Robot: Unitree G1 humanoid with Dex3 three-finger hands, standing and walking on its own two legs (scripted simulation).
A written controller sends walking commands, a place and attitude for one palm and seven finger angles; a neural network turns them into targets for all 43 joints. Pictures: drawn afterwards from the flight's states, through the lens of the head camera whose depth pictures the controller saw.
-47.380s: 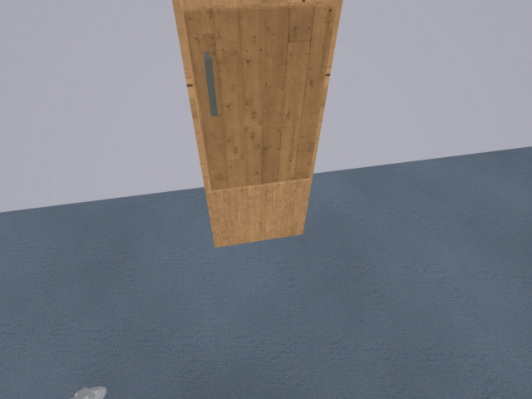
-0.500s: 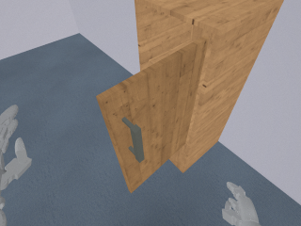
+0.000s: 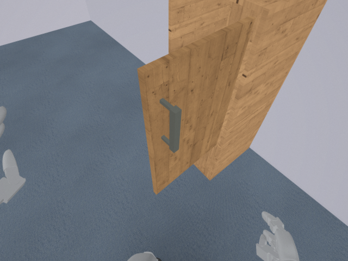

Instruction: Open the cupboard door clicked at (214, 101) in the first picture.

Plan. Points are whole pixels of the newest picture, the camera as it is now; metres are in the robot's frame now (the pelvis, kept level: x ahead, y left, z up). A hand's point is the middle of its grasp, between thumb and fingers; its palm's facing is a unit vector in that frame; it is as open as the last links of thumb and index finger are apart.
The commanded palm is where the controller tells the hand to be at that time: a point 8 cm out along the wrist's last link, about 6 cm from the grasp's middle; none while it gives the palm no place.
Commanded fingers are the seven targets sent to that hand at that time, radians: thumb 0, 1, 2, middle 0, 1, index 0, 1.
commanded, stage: step back with the hand held close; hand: left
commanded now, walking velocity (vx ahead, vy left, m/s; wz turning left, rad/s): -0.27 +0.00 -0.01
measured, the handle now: (169, 127) +0.42 +0.05 +0.06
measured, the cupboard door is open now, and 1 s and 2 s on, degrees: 93 93 93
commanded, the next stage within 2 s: stop stepping back and stand still in 0.40 s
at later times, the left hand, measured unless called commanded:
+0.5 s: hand (7, 234) +0.13 +0.23 +0.17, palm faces +0.34 -0.82 -0.46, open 7.4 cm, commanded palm +0.07 +0.28 +0.19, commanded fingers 0.00 0.90 0.90 -0.20 -0.30 -0.20 -0.30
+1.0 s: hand out of the picture +0.03 +0.23 +0.18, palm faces +0.40 -0.78 -0.48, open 7.4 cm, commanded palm -0.01 +0.27 +0.19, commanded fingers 0.00 0.90 0.90 -0.20 -0.30 -0.20 -0.30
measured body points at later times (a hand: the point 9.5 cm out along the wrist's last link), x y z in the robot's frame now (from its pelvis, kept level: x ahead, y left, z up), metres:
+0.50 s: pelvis -0.09 +0.00 +0.01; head -0.06 +0.01 +0.45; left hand +0.10 +0.28 +0.20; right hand +0.09 -0.23 -0.08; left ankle +0.01 +0.09 -0.69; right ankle -0.19 -0.12 -0.73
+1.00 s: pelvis -0.17 -0.02 +0.01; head -0.17 -0.03 +0.46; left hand +0.00 +0.27 +0.21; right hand -0.04 -0.27 -0.08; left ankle -0.12 +0.10 -0.68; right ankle -0.17 -0.10 -0.73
